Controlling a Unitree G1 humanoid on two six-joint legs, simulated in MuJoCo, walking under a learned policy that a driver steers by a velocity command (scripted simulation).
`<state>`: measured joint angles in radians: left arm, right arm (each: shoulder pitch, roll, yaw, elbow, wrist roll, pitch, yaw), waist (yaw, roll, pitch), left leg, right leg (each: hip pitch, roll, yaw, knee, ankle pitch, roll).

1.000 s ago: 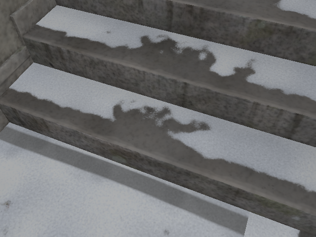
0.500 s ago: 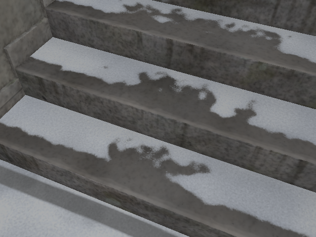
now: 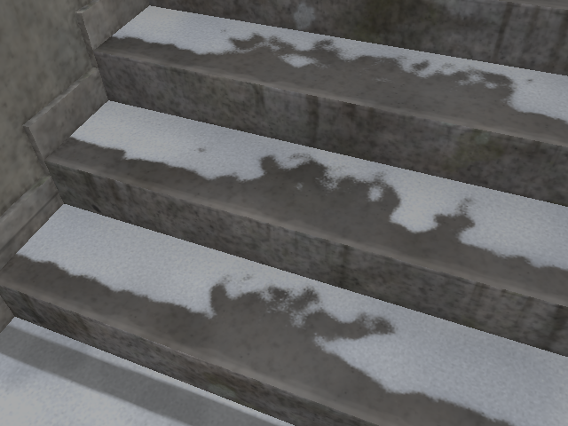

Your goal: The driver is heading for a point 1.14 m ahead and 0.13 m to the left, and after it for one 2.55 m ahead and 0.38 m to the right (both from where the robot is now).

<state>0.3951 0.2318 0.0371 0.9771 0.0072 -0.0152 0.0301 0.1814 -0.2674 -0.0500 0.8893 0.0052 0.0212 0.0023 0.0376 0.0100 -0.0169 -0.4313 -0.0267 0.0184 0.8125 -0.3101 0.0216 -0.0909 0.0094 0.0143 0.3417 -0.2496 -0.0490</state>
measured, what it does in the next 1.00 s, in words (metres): walks ahead: left foot, then right foot 0.17 m higher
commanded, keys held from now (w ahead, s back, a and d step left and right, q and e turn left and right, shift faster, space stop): w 1.00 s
